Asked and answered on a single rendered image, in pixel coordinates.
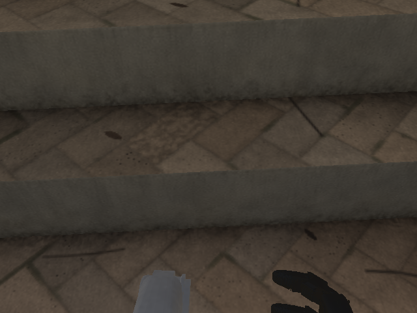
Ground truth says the robot left thigh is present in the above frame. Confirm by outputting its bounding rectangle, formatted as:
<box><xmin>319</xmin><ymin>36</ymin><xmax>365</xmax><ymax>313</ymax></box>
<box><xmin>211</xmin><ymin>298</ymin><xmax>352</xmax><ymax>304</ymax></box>
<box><xmin>133</xmin><ymin>270</ymin><xmax>191</xmax><ymax>313</ymax></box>

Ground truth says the right robot hand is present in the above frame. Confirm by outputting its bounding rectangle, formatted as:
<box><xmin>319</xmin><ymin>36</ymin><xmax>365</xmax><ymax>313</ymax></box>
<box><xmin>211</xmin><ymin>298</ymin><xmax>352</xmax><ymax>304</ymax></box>
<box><xmin>271</xmin><ymin>270</ymin><xmax>353</xmax><ymax>313</ymax></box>

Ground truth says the robot left shin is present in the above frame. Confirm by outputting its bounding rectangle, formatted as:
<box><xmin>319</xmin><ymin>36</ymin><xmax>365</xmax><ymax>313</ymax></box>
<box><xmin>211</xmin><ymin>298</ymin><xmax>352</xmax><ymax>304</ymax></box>
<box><xmin>138</xmin><ymin>275</ymin><xmax>150</xmax><ymax>294</ymax></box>

